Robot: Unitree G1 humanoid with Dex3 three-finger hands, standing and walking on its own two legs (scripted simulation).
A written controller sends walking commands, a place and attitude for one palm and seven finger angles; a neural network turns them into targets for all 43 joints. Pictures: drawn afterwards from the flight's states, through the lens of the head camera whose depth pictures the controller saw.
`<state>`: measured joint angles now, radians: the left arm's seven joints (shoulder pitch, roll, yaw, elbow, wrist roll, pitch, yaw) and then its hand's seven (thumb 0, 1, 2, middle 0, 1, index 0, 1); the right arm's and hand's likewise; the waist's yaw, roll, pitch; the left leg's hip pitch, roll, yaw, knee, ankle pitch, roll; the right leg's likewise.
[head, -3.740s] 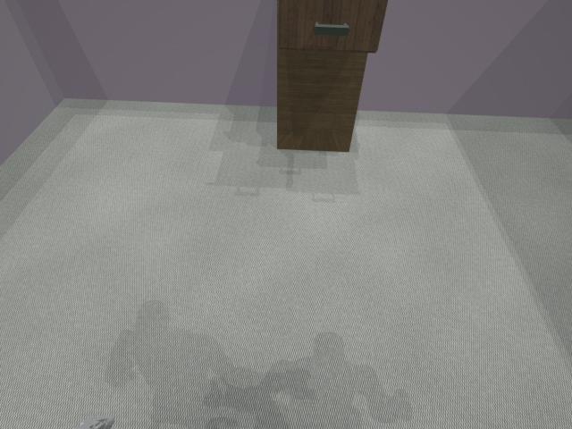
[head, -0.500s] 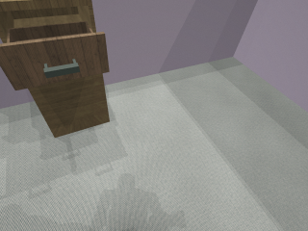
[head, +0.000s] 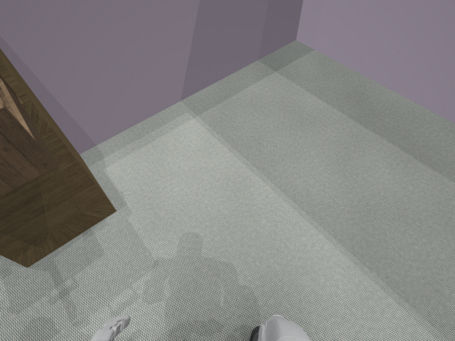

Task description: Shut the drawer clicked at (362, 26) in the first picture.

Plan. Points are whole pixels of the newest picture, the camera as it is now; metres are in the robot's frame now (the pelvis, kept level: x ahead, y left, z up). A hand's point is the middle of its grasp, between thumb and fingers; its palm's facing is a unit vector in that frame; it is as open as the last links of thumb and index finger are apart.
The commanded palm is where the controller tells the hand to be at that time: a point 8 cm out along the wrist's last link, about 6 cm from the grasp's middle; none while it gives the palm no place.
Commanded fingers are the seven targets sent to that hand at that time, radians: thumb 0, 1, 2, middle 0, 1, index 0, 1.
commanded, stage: turn to face it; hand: left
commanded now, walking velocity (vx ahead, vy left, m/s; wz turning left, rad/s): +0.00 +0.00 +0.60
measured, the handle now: out of the picture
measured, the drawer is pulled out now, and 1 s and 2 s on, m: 0.30 0.30 0.30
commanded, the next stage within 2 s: take the last steps up to it in 1.04 s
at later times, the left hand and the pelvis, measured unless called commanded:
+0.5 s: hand out of the picture +0.12 +0.25 -0.16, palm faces +0.30 -0.93 -0.21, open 7.3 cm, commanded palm none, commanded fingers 0.00 0.90 0.90 -0.20 -0.30 -0.20 -0.30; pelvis +0.09 +0.03 +0.02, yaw +15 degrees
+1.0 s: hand out of the picture +0.09 +0.17 -0.12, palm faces +0.52 -0.81 -0.27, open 7.4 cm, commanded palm none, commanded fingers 0.00 0.90 0.90 -0.20 -0.30 -0.20 -0.30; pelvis +0.12 -0.04 +0.03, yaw +32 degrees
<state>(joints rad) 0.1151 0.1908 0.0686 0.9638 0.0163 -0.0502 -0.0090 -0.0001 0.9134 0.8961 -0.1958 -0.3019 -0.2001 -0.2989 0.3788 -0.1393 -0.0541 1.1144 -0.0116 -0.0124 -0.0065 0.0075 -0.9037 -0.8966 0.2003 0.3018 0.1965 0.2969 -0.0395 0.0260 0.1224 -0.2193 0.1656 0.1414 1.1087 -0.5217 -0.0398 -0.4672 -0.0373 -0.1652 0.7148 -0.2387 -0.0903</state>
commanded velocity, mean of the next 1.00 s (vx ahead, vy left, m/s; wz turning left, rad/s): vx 0.00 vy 0.00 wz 0.52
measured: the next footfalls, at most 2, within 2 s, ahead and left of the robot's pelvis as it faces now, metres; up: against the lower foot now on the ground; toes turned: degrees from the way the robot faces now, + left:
left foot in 0.36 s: +0.15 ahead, +0.14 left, +0.00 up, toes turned +22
right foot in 0.84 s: +0.21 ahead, -0.11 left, +0.00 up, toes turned +24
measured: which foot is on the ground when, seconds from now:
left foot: up 0.00-0.34, down 0.36-0.82, up 0.84-1.00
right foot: down 0.00-0.38, up 0.40-0.82, down 0.84-1.00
